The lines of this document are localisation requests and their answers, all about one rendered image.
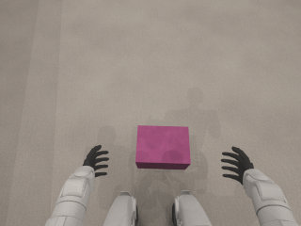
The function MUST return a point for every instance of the carton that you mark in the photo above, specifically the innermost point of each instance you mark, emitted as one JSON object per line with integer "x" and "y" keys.
{"x": 162, "y": 147}

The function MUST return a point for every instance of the robot right forearm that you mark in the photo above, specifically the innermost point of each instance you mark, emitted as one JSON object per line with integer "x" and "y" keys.
{"x": 270, "y": 204}

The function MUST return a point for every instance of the left robot hand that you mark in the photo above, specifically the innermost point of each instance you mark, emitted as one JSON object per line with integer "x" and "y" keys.
{"x": 91, "y": 160}

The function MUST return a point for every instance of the robot left forearm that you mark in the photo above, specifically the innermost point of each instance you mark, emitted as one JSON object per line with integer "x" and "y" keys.
{"x": 72, "y": 202}

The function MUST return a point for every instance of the left robot shin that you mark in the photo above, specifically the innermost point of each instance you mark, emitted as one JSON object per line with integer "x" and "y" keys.
{"x": 126, "y": 193}

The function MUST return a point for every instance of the left robot thigh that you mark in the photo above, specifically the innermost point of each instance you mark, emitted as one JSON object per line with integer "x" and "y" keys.
{"x": 122, "y": 212}

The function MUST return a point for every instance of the right robot hand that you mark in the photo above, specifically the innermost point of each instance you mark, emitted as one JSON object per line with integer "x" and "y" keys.
{"x": 243, "y": 163}

